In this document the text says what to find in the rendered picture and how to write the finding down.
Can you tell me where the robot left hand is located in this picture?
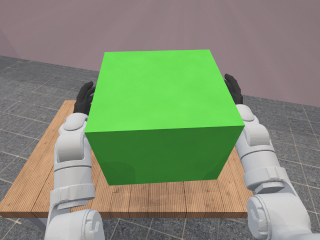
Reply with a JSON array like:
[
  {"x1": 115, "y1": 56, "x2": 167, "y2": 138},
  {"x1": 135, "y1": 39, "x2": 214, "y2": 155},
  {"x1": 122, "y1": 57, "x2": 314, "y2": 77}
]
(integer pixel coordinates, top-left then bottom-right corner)
[{"x1": 73, "y1": 81, "x2": 96, "y2": 116}]

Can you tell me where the robot right hand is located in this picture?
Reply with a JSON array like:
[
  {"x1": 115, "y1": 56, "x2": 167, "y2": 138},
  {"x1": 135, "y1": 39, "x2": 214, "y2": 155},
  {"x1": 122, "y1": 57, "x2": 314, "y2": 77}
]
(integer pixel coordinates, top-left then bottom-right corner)
[{"x1": 224, "y1": 73, "x2": 243, "y2": 105}]

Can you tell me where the right robot upper arm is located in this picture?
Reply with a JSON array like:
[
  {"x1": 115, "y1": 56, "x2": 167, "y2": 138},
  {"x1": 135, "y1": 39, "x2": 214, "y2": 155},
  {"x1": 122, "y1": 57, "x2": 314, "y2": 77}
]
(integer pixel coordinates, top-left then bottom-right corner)
[{"x1": 247, "y1": 192, "x2": 320, "y2": 240}]

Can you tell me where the left robot upper arm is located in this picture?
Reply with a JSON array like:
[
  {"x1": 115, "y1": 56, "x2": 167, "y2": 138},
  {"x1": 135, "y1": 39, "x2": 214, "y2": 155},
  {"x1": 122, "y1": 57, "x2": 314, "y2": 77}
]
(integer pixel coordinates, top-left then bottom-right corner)
[{"x1": 45, "y1": 208, "x2": 105, "y2": 240}]

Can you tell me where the left robot forearm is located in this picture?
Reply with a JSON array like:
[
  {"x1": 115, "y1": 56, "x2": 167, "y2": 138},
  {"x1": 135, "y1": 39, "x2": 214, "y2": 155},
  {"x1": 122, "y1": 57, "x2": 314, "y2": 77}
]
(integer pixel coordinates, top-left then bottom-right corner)
[{"x1": 44, "y1": 112, "x2": 95, "y2": 240}]

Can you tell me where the carton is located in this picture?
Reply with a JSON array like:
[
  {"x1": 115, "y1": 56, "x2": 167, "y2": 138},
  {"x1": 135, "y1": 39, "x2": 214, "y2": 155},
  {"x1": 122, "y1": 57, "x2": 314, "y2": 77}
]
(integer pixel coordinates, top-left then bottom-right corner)
[{"x1": 84, "y1": 49, "x2": 245, "y2": 186}]

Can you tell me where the table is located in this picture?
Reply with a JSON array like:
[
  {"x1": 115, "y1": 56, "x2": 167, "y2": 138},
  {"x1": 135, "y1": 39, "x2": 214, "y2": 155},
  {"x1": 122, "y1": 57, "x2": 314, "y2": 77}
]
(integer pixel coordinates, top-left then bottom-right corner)
[{"x1": 0, "y1": 100, "x2": 253, "y2": 233}]

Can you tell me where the right robot forearm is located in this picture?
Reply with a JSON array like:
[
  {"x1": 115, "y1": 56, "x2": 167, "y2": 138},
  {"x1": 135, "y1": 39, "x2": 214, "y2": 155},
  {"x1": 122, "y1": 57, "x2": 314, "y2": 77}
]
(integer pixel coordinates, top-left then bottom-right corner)
[{"x1": 235, "y1": 104, "x2": 311, "y2": 230}]

